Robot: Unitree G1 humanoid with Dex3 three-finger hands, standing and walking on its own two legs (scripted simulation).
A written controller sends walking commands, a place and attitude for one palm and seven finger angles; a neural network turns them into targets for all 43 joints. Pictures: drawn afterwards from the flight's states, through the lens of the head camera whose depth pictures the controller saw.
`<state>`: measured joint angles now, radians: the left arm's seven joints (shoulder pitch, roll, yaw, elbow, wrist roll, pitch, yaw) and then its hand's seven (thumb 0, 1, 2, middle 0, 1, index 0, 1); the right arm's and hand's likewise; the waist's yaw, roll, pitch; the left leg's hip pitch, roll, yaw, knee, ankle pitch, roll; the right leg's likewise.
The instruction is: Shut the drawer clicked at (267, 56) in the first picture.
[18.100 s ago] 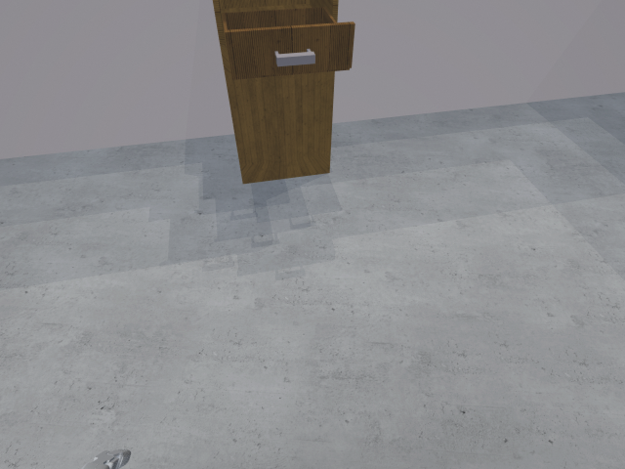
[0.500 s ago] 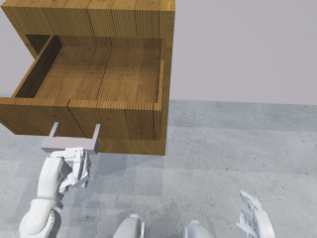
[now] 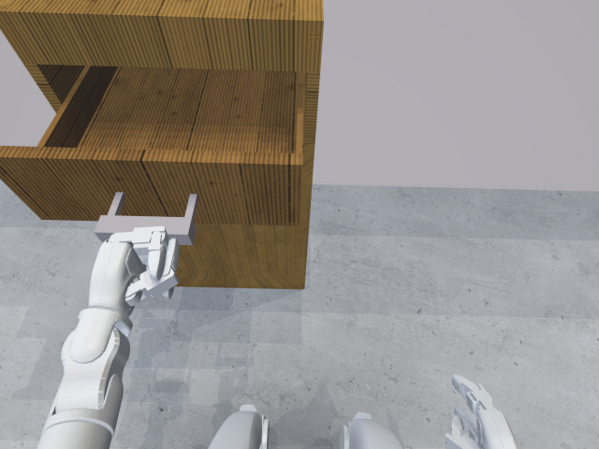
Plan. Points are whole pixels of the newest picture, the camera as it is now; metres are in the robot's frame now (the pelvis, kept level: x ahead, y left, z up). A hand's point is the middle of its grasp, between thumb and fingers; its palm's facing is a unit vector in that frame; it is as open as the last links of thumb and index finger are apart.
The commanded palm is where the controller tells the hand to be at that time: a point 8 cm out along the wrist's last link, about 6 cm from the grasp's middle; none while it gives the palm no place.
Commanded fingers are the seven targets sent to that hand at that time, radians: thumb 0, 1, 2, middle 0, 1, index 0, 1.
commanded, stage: push the drawer shut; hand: left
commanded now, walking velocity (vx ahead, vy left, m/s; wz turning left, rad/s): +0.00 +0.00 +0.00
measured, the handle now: (151, 215) +0.40 +0.22 +0.06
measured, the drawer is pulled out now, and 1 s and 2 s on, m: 0.19 0.07 0.00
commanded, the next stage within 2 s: pull the fist back off the drawer in 1.80 s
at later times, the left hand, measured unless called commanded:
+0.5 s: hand (182, 228) +0.39 +0.18 +0.05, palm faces -0.01 -1.00 -0.05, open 2.9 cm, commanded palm +0.38 +0.23 +0.06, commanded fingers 0.00 0.90 0.90 -1.40 -1.60 -1.40 -1.60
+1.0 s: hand (190, 193) +0.45 +0.18 +0.05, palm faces +0.00 -1.00 -0.05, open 3.0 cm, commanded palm +0.44 +0.23 +0.06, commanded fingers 0.00 0.90 0.90 -1.40 -1.60 -1.40 -1.60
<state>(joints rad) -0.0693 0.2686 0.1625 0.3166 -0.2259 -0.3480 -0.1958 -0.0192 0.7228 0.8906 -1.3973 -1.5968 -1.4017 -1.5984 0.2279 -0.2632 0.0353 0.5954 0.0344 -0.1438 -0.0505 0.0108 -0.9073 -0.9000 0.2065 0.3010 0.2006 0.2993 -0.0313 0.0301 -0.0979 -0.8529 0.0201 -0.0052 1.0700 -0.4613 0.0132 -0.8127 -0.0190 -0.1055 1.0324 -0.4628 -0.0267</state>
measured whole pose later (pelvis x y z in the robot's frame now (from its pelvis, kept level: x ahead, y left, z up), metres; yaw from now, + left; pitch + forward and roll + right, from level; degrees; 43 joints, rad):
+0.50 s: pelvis +0.01 +0.01 +0.00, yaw -1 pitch +16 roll -2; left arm -0.33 0.28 0.19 0.57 -0.18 -0.38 -0.16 -0.04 0.74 0.90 -1.40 -1.60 -1.40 -1.60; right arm 0.25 -0.26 0.03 0.62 0.03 -0.08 -0.03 0.01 -0.91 -0.90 0.21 0.30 0.20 0.30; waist -0.05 0.02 -0.09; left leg -0.87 0.02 0.01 1.06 -0.46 0.02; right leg -0.83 -0.02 -0.09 1.02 -0.46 -0.02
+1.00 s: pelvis +0.00 +0.00 +0.00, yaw -1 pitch +18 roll -2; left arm -0.63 0.36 0.30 0.92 -0.15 -0.43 -0.20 -0.02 0.73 0.90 -1.40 -1.60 -1.40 -1.60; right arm 0.29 -0.27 0.03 0.65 0.02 -0.03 -0.03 0.01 -0.91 -0.90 0.21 0.30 0.20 0.30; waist -0.09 0.02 -0.09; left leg -0.94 0.03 0.01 1.08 -0.45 0.01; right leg -0.91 -0.01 -0.09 1.04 -0.45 -0.03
